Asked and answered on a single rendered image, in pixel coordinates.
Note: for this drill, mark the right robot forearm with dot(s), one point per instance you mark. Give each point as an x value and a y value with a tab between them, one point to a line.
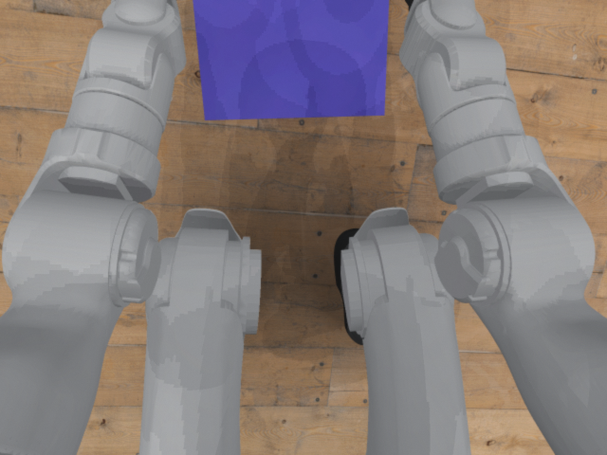
481	150

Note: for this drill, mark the carton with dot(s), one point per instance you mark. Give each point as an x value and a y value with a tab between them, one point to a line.
292	58

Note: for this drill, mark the robot left shin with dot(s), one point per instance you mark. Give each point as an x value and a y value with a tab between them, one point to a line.
194	218

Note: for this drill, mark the left robot upper arm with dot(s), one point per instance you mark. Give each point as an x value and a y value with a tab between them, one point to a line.
73	262

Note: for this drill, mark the right robot upper arm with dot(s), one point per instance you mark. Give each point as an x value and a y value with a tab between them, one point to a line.
523	265

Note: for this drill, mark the left robot forearm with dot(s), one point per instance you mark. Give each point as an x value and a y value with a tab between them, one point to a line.
109	144

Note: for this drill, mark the robot left thigh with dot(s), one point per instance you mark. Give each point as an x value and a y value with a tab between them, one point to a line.
195	345

